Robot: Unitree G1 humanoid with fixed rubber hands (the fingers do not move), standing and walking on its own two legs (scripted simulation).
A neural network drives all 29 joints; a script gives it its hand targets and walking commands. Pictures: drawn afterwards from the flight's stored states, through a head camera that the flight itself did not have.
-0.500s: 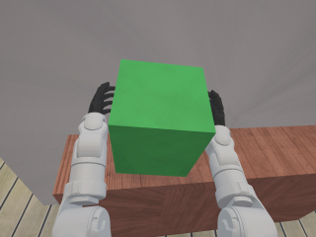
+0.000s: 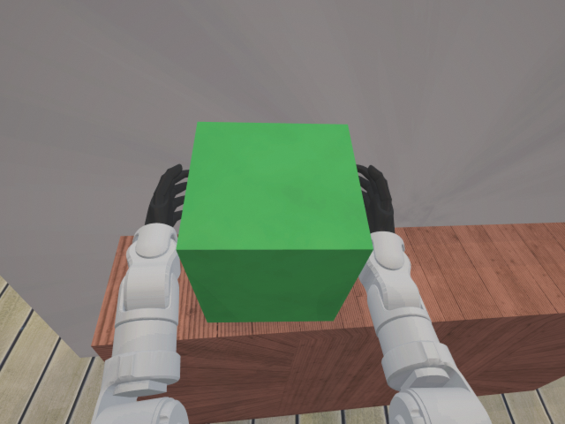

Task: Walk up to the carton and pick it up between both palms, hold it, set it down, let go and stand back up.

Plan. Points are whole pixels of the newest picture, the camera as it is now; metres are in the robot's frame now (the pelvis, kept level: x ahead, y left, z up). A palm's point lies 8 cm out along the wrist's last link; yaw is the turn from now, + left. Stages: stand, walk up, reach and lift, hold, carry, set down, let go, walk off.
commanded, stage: set down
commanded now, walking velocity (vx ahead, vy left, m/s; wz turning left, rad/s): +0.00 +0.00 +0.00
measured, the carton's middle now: (272, 231) +0.38 +0.00 +0.07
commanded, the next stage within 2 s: none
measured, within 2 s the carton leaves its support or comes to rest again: rests again in 1.72 s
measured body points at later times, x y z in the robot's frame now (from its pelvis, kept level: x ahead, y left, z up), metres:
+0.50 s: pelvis +0.01 +0.01 +0.00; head +0.02 +0.02 +0.45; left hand +0.40 +0.13 +0.07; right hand +0.39 -0.17 +0.08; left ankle +0.02 +0.11 -0.75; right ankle -0.02 -0.09 -0.75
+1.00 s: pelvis +0.02 +0.00 +0.00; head +0.04 +0.01 +0.45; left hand +0.42 +0.14 +0.06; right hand +0.41 -0.17 +0.07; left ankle +0.02 +0.11 -0.75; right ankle -0.02 -0.09 -0.75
